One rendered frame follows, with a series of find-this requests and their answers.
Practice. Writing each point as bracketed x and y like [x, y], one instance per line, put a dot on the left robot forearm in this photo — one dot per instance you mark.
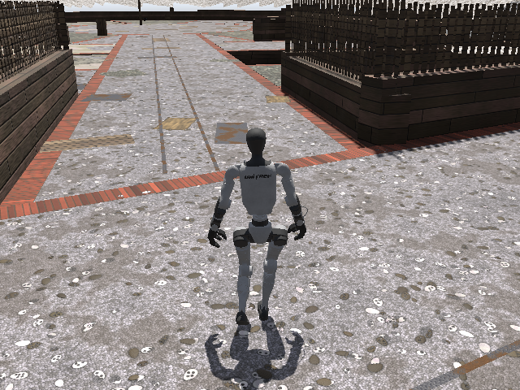
[217, 217]

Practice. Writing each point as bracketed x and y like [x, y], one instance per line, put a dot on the right robot upper arm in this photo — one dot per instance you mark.
[287, 181]

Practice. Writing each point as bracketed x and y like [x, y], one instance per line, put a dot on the right robot hand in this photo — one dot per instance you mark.
[293, 228]

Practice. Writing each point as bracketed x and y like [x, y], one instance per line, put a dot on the left robot upper arm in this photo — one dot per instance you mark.
[227, 186]

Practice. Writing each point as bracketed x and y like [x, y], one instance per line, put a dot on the robot torso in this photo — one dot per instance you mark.
[258, 191]

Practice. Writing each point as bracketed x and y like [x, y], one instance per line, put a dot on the right robot forearm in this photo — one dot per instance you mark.
[297, 213]

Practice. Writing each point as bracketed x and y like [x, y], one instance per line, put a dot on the left robot hand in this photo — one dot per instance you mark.
[213, 234]

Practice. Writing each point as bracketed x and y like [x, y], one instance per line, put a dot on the left robot foot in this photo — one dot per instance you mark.
[241, 318]

